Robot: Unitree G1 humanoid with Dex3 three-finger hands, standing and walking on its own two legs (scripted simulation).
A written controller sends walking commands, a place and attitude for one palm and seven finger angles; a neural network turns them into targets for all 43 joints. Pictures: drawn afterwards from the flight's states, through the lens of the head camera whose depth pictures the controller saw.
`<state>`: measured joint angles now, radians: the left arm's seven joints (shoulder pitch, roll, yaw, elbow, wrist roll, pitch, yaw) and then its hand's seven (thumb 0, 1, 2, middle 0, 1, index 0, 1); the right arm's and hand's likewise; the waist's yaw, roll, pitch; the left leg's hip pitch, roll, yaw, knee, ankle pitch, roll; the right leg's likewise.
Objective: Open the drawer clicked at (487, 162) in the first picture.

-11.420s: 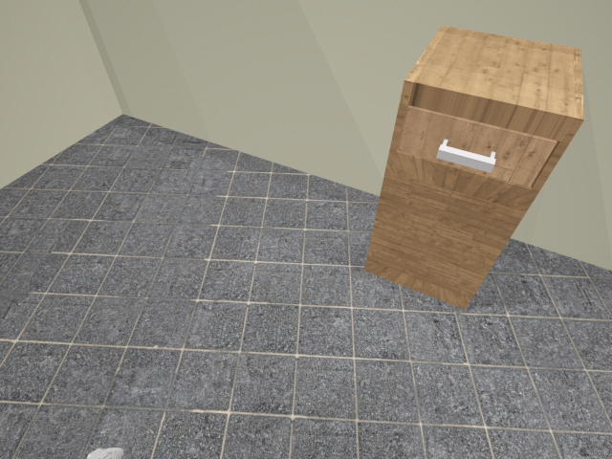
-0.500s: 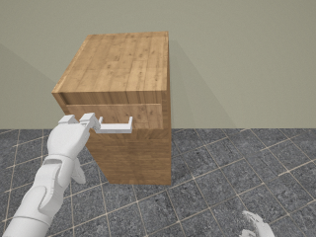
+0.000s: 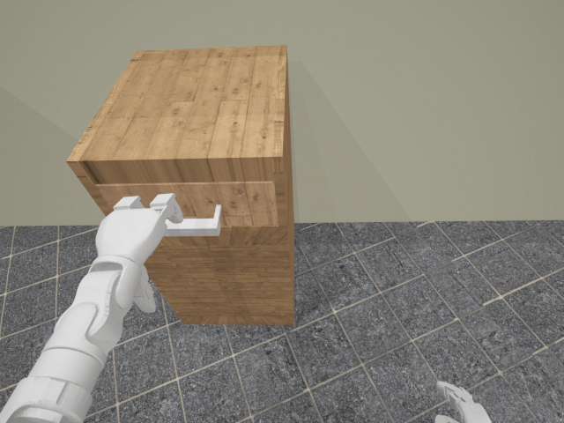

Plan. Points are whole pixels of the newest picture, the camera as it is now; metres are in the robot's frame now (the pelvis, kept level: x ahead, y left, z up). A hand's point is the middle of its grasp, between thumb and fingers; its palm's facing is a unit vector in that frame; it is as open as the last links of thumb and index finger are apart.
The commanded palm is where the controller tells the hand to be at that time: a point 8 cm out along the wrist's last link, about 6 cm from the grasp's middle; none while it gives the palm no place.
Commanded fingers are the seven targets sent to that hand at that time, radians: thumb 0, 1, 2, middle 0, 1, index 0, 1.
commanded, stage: move the hooked fingers above the handle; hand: left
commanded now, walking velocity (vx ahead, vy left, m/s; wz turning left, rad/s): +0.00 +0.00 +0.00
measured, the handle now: (188, 218) +0.51 +0.25 -0.08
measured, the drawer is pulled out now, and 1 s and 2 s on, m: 0.00 0.00 0.00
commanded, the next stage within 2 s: lower the fingers behind the handle in 1.72 s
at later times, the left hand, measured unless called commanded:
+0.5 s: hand (164, 240) +0.39 +0.24 +0.01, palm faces -0.08 -0.07 -0.99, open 13.8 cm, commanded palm +0.38 +0.25 +0.07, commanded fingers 0.00 -0.50 0.30 -0.30 -1.20 -0.30 -1.20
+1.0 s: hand (176, 227) +0.44 +0.24 -0.02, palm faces -0.09 -0.04 -1.00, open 13.8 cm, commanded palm +0.43 +0.24 +0.03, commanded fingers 0.00 -0.50 0.30 -0.30 -1.20 -0.30 -1.20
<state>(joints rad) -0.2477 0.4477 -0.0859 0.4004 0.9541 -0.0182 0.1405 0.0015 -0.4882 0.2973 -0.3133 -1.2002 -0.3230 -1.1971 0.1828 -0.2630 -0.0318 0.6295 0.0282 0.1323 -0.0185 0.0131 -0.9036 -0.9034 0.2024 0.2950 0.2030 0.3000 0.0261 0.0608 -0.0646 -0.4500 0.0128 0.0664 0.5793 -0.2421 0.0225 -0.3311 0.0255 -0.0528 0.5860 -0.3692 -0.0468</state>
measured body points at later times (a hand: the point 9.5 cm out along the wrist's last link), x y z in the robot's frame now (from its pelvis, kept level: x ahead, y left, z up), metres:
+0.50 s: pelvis +0.01 +0.00 -0.01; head +0.06 -0.02 +0.44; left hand +0.39 +0.24 +0.06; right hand +0.11 -0.27 -0.14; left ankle +0.03 +0.11 -0.73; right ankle -0.05 -0.09 -0.73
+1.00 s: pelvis +0.00 +0.02 -0.03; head +0.08 +0.01 +0.42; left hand +0.44 +0.24 +0.03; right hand +0.02 -0.26 -0.16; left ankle +0.03 +0.11 -0.73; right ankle -0.05 -0.09 -0.73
